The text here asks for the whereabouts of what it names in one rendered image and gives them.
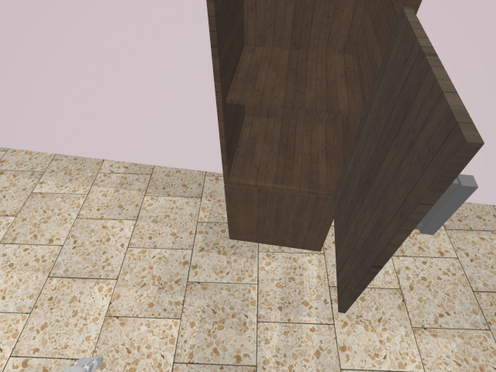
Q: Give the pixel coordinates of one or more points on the handle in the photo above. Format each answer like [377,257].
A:
[455,195]

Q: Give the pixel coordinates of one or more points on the cupboard door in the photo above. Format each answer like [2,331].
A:
[414,139]

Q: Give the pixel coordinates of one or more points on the robot left hand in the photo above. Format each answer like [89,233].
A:
[85,364]

